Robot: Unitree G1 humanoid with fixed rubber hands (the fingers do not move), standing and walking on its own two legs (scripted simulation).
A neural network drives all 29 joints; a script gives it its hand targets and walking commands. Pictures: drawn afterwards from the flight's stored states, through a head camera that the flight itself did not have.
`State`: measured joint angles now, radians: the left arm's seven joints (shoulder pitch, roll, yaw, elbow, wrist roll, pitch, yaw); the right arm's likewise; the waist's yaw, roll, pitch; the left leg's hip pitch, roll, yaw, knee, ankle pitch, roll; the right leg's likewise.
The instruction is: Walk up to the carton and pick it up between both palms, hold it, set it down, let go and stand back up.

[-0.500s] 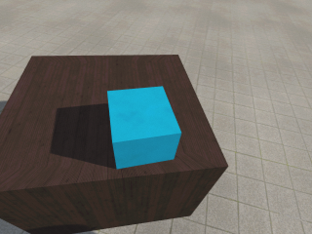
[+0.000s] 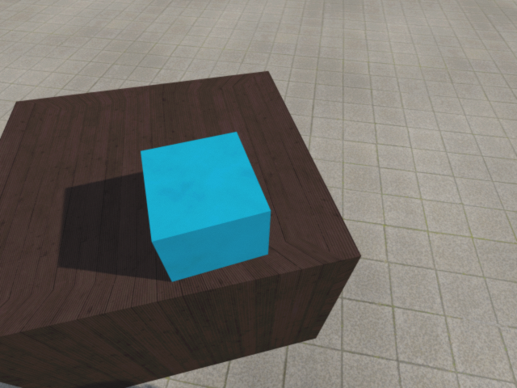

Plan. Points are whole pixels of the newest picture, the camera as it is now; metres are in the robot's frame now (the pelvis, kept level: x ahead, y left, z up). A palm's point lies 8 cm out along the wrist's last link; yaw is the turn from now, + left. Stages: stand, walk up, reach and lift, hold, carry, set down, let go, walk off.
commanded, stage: walk up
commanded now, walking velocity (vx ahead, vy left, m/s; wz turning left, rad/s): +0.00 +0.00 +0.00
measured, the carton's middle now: (205, 203) +0.48 +0.12 -0.05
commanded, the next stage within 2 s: none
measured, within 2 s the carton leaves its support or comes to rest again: neither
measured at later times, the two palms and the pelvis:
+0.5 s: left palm out of the picture +0.00 +0.15 -0.15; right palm out of the picture -0.05 -0.29 -0.14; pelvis -0.01 -0.06 +0.00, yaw +1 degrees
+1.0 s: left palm out of the picture -0.04 +0.24 -0.16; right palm out of the picture -0.02 -0.20 -0.13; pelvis -0.03 +0.01 +0.00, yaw +4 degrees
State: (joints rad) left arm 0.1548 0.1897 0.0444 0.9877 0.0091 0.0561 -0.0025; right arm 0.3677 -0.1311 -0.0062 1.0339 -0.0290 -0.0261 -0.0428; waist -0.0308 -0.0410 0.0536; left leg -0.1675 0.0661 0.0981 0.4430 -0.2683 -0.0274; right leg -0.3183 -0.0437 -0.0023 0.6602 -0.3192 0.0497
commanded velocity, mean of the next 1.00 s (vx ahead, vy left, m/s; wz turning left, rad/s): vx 0.00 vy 0.02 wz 0.07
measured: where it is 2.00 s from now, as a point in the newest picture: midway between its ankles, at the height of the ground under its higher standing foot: outside the picture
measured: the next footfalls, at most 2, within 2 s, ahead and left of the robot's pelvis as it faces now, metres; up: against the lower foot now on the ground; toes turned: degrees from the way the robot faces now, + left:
right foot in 0.04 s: +0.05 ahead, -0.13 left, +0.00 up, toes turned -2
left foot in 0.48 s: -0.01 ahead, +0.05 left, +0.00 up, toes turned +3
